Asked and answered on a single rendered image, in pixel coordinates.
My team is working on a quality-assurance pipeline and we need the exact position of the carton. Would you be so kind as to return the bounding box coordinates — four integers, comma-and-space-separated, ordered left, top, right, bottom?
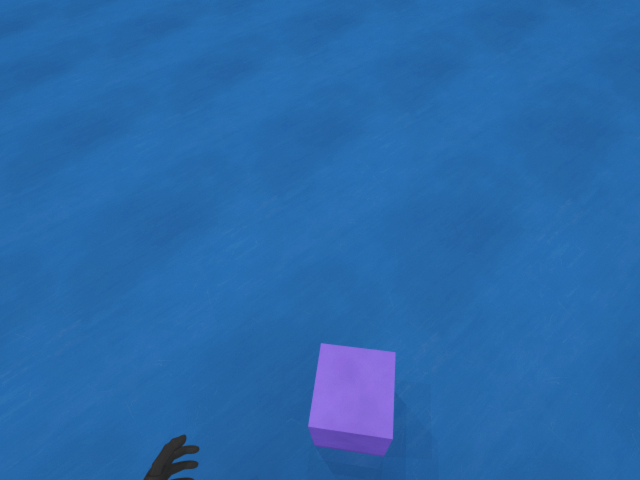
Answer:
308, 343, 396, 457

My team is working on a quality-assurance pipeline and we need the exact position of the robot left hand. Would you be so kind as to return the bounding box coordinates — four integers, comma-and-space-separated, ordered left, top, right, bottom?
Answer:
144, 435, 199, 480

